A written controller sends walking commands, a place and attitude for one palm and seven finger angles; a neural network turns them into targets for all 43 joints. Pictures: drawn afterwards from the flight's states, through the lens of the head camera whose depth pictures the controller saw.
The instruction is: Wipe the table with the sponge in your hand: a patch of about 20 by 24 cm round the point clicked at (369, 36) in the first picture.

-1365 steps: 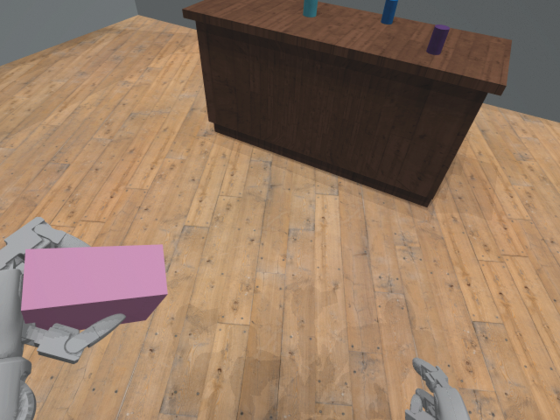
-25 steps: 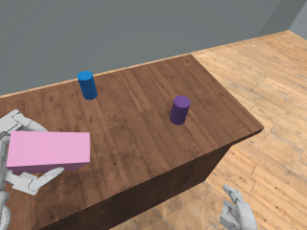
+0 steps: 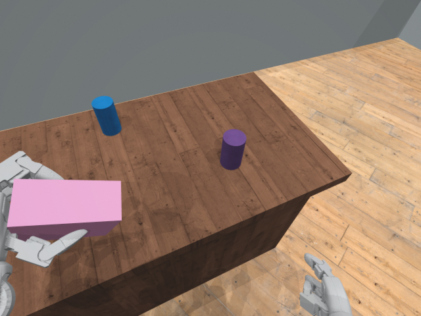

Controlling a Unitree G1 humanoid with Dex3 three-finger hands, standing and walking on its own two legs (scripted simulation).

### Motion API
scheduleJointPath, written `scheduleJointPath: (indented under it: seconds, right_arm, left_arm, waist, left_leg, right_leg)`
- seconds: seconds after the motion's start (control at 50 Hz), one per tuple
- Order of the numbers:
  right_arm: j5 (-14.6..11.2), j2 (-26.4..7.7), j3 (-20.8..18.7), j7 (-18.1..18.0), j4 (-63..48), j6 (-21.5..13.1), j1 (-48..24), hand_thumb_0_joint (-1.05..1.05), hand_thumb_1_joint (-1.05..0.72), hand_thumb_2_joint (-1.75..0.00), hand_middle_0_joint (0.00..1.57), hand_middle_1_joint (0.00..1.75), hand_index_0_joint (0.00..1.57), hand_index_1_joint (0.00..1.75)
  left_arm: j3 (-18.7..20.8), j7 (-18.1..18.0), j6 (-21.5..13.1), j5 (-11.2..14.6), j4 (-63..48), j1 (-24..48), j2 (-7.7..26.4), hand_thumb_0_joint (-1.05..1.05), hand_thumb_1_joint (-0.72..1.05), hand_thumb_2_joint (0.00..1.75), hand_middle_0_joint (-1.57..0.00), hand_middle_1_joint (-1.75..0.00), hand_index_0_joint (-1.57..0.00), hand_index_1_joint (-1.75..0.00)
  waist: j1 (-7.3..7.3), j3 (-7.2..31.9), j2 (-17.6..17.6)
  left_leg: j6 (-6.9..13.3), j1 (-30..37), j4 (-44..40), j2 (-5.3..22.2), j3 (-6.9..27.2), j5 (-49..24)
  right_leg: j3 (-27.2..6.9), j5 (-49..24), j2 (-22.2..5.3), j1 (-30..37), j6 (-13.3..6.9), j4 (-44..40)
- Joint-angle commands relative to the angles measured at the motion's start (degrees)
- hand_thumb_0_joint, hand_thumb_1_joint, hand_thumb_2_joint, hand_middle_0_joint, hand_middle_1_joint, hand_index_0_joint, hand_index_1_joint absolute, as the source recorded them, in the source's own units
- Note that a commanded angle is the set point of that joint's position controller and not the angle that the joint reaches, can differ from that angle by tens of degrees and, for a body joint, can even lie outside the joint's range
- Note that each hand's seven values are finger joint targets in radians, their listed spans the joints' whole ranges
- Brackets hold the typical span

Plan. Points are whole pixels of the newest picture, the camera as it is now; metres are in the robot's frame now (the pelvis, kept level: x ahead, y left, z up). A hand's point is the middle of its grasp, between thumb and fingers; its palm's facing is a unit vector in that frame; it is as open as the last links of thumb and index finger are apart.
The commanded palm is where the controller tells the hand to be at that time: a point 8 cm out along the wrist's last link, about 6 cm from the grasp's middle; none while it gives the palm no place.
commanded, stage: shuffle to correct the standing spot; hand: left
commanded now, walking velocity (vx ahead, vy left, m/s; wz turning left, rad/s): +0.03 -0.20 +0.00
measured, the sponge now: (83, 211) +0.23 +0.21 +0.13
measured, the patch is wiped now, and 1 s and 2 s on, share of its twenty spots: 0.00 0.00 0.00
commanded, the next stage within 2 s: none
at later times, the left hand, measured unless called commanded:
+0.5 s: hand (69, 210) +0.22 +0.22 +0.15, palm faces +0.33 -0.86 -0.40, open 9.9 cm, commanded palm +0.16 +0.26 +0.17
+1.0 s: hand (64, 216) +0.21 +0.22 +0.15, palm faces +0.33 -0.86 -0.39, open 9.9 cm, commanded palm +0.16 +0.26 +0.17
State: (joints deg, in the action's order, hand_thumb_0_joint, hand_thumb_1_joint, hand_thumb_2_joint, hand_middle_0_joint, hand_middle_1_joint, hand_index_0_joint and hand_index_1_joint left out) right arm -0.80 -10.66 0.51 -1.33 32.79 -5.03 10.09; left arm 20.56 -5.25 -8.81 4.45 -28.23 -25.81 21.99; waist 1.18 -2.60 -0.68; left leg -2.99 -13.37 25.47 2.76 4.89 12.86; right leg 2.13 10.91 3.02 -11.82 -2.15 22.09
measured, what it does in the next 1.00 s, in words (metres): stands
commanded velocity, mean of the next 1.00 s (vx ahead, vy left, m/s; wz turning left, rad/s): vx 0.03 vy -0.20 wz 0.02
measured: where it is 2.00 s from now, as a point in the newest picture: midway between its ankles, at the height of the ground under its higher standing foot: outside the picture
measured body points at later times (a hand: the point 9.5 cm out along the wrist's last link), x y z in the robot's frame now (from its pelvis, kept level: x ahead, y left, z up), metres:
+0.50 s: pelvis +0.01 -0.02 -0.01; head +0.03 -0.01 +0.44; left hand +0.20 +0.26 +0.17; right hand +0.18 -0.26 -0.09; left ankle +0.01 +0.15 -0.74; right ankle +0.01 -0.09 -0.74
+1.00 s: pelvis +0.00 -0.02 -0.01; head +0.03 -0.01 +0.44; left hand +0.19 +0.27 +0.17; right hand +0.18 -0.25 -0.08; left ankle +0.01 +0.15 -0.74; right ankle +0.01 -0.09 -0.74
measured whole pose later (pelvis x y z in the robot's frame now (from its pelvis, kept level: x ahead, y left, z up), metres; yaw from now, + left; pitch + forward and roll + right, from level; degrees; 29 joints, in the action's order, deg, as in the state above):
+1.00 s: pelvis +0.00 -0.02 -0.01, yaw +1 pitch +0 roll -1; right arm -1.0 -11.1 0.2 -1.6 31.9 -3.2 10.2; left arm 20.9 -5.1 -6.4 5.7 -31.3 -28.1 23.1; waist 0.2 -2.8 -0.4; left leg -4.5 -15.3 30.0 4.4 6.3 15.3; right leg 3.7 13.6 4.7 -13.7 -4.2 26.9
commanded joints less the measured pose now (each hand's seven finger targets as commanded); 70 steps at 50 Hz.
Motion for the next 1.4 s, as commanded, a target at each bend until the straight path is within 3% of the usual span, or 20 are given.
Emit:
scheduleJointPath:
  seconds: [0.0,0.06,0.1,0.16,0.18,0.24,0.26,0.28,0.42,0.56,0.7,0.74,0.88,0.96,1.02,1.06,1.12,1.28,1.34,1.38]
  right_arm:
    - [-0.5,-7.5,-3.4,-0.6,-9.2,-2.9,-4.8,0.0,-0.9,-0.9,0.2,0.3,0.2,0.3]
    - [-0.3,-7.6,-3.6,-0.7,-9.4,-2.6,-4.4,0.0,-0.9,-0.9,0.2,0.3,0.2,0.3]
    - [-0.5,-7.4,-3.4,-0.7,-9.5,-2.6,-4.9,0.0,-0.9,-0.9,0.2,0.3,0.2,0.3]
    - [-0.4,-7.6,-3.7,-0.8,-9.5,-2.3,-4.3,0.0,-0.9,-0.9,0.2,0.3,0.2,0.3]
    - [-0.7,-7.5,-3.3,-0.8,-9.1,-2.4,-5.2,0.0,-0.9,-0.9,0.2,0.3,0.2,0.3]
    - [-0.4,-7.5,-3.5,-1.1,-9.4,-2.1,-4.3,0.0,-0.9,-0.9,0.2,0.3,0.2,0.3]
    - [-0.3,-7.5,-3.4,-1.2,-9.3,-2.0,-4.1,0.0,-0.9,-0.9,0.2,0.3,0.2,0.3]
    - [-0.7,-7.3,-3.0,-1.1,-8.9,-2.1,-4.8,0.0,-0.9,-0.9,0.2,0.3,0.2,0.3]
    - [-0.2,-8.0,-3.5,-1.4,-9.0,-2.0,-4.0,0.0,-0.9,-0.9,0.2,0.3,0.2,0.3]
    - [-0.3,-7.8,-3.6,-1.0,-9.0,-1.9,-3.7,0.0,-0.9,-0.9,0.2,0.3,0.2,0.3]
    - [-0.3,-7.6,-3.3,-0.8,-9.3,-1.8,-4.5,0.0,-0.9,-0.9,0.2,0.3,0.2,0.3]
    - [-0.2,-7.7,-3.6,-0.7,-9.5,-1.6,-4.0,0.0,-0.9,-0.9,0.2,0.3,0.2,0.3]
    - [-0.8,-7.6,-3.2,-0.4,-9.4,-1.3,-4.4,0.0,-0.9,-0.9,0.2,0.3,0.2,0.3]
    - [-0.5,-7.8,-3.5,-0.6,-9.7,-1.2,-3.9,0.0,-0.9,-0.9,0.2,0.3,0.2,0.3]
    - [-0.5,-7.7,-3.2,-0.8,-9.7,-1.5,-4.4,0.0,-0.9,-0.9,0.2,0.3,0.2,0.3]
    - [-0.4,-7.7,-3.3,-0.7,-9.5,-1.5,-4.1,0.0,-0.9,-0.9,0.2,0.3,0.2,0.3]
    - [-0.4,-7.7,-3.4,-0.7,-9.5,-1.6,-4.2,0.0,-0.9,-0.9,0.2,0.3,0.2,0.3]
    - [-1.0,-7.4,-3.0,-0.3,-9.2,-1.2,-3.9,0.0,-0.9,-0.9,0.2,0.3,0.2,0.3]
    - [-0.6,-7.8,-3.3,-0.5,-9.5,-1.1,-3.7,0.0,-0.9,-0.9,0.2,0.3,0.2,0.3]
    - [-0.9,-7.5,-2.9,-0.5,-9.3,-1.2,-4.4,0.0,-0.9,-0.9,0.2,0.3,0.2,0.3]
  left_arm:
    - [5.5,-0.9,-3.2,0.9,-13.8,3.9,8.5,0.0,0.1,1.3,-1.2,-1.6,-1.2,-1.6]
    - [7.0,-1.1,-2.9,1.0,-14.8,4.3,10.2,0.0,0.1,1.3,-1.2,-1.6,-1.2,-1.6]
    - [6.6,-1.2,-2.7,1.3,-15.5,3.0,9.5,0.0,0.1,1.3,-1.2,-1.6,-1.2,-1.6]
    - [7.7,-1.3,-2.6,1.4,-15.8,2.5,10.5,0.0,0.1,1.3,-1.2,-1.6,-1.2,-1.6]
    - [8.1,-1.5,-2.5,1.7,-15.9,0.7,10.7,0.0,0.1,1.3,-1.2,-1.6,-1.2,-1.6]
    - [8.2,-1.4,-2.3,1.6,-15.7,0.6,10.7,0.0,0.1,1.3,-1.2,-1.6,-1.2,-1.6]
    - [8.1,-1.4,-2.2,1.7,-15.3,0.1,10.5,0.0,0.1,1.3,-1.2,-1.6,-1.2,-1.6]
    - [8.0,-1.6,-2.0,1.9,-14.9,-1.6,10.1,0.0,0.1,1.3,-1.2,-1.6,-1.2,-1.6]
    - [7.9,-1.3,-1.9,1.6,-15.4,0.7,10.7,0.0,0.1,1.3,-1.2,-1.6,-1.2,-1.6]
    - [7.1,-1.2,-1.5,1.6,-15.6,2.5,10.2,0.0,0.1,1.3,-1.2,-1.6,-1.2,-1.6]
    - [7.6,-1.2,-2.0,1.5,-17.5,1.0,10.7,0.0,0.1,1.3,-1.2,-1.6,-1.2,-1.6]
    - [7.9,-1.1,-2.0,1.4,-17.2,1.3,10.9,0.0,0.1,1.3,-1.2,-1.6,-1.2,-1.6]
    - [7.1,-0.9,-1.6,1.9,-15.2,-0.7,9.7,0.0,0.1,1.3,-1.2,-1.6,-1.2,-1.6]
    - [6.9,-1.0,-1.5,1.5,-15.9,2.4,10.1,0.0,0.1,1.3,-1.2,-1.6,-1.2,-1.6]
    - [6.6,-1.2,-1.7,1.5,-16.7,3.2,10.1,0.0,0.1,1.3,-1.2,-1.6,-1.2,-1.6]
    - [7.0,-1.3,-1.7,1.3,-16.8,3.8,10.4,0.0,0.1,1.3,-1.2,-1.6,-1.2,-1.6]
    - [7.4,-1.6,-1.8,1.3,-17.3,2.9,10.7,0.0,0.1,1.3,-1.2,-1.6,-1.2,-1.6]
    - [7.4,-1.4,-1.3,1.7,-15.0,-0.7,10.1,0.0,0.1,1.3,-1.2,-1.6,-1.2,-1.6]
    - [7.6,-1.3,-1.3,1.5,-16.0,1.1,10.5,0.0,0.1,1.3,-1.2,-1.6,-1.2,-1.6]
    - [7.6,-1.5,-1.4,1.7,-16.5,0.5,10.8,0.0,0.1,1.3,-1.2,-1.6,-1.2,-1.6]
  waist:
    - [-0.92,9.6,4.1]
    - [-0.83,9.7,2.1]
    - [-1.14,9.5,4.1]
    - [-1.11,9.3,3.0]
    - [-1.28,9.1,5.0]
    - [-1.24,9.1,4.3]
    - [-1.28,9.2,2.6]
    - [-1.51,8.8,3.9]
    - [-1.39,9.0,3.7]
    - [-1.57,8.5,2.0]
    - [-1.44,9.9,7.8]
    - [-1.27,9.9,6.6]
    - [-1.7,8.8,4.5]
    - [-1.64,8.0,3.3]
    - [-1.62,7.5,5.2]
    - [-1.53,7.5,4.4]
    - [-1.45,9.0,6.5]
    - [-1.87,8.0,3.9]
    - [-1.72,8.1,3.6]
    - [-1.9,8.1,5.1]
  left_leg:
    - [3.6,1.8,-1.2,2.4,-2.1,-8.3]
    - [3.5,1.2,0.7,2.0,-2.4,-7.4]
    - [3.5,1.7,1.3,1.9,-2.8,-7.2]
    - [3.4,1.4,2.8,1.8,-3.0,-6.4]
    - [3.5,1.9,2.0,1.8,-2.6,-7.1]
    - [3.6,0.6,2.0,2.0,-2.6,-6.7]
    - [3.6,0.4,2.3,1.9,-2.5,-6.6]
    - [3.8,1.4,1.7,1.7,-2.1,-6.9]
    - [3.9,0.6,1.5,3.2,-1.4,-11.2]
    - [3.7,0.6,3.8,2.1,-2.3,-6.6]
    - [4.4,0.5,0.5,4.8,0.5,-13.4]
    - [4.1,-0.6,0.9,4.9,0.6,-14.0]
    - [3.8,0.1,1.8,3.5,-0.9,-8.6]
    - [3.8,-1.1,2.1,3.0,-0.9,-3.5]
    - [4.1,-1.4,0.4,3.5,0.0,-2.0]
    - [4.1,-1.8,0.7,3.4,-0.1,-2.1]
    - [4.3,-1.5,0.3,4.1,0.5,-4.8]
    - [4.0,-1.1,2.4,2.8,-0.8,-2.2]
    - [4.1,-1.6,2.0,3.4,-0.3,-2.5]
    - [4.3,-0.5,1.6,3.6,-0.1,-4.2]
  right_leg:
    - [-2.4,-8.1,-4.9,4.5,1.6,-2.1]
    - [-3.5,-7.9,-5.9,4.1,0.9,-2.1]
    - [-3.8,-7.7,-6.0,3.2,0.6,-1.9]
    - [-4.7,-6.7,-6.8,2.1,0.0,-1.9]
    - [-4.0,-6.6,-6.2,1.8,0.0,-2.0]
    - [-3.8,-5.9,-6.3,2.8,0.4,-1.5]
    - [-3.6,-5.8,-6.6,3.1,0.3,-1.6]
    - [-3.0,-5.3,-6.2,2.4,0.3,-2.0]
    - [-2.1,-9.1,-5.7,4.1,0.7,0.1]
    - [-4.2,-6.5,-7.2,2.3,-0.4,-1.1]
    - [-1.5,-9.4,-4.9,4.9,0.8,2.0]
    - [-1.8,-10.2,-5.1,6.0,0.7,1.9]
    - [-2.7,-8.5,-5.6,3.2,0.0,0.1]
    - [-4.2,-4.4,-6.5,1.9,-0.3,-0.8]
    - [-3.5,-2.4,-5.7,1.5,0.2,-0.5]
    - [-3.9,-2.4,-6.0,2.1,0.0,-0.8]
    - [-3.0,-4.3,-5.5,3.8,0.3,0.1]
    - [-4.0,-2.9,-6.4,1.3,-0.9,-1.3]
    - [-3.9,-2.7,-6.4,1.5,-0.8,-0.6]
    - [-3.4,-3.9,-5.9,1.0,-0.6,-0.4]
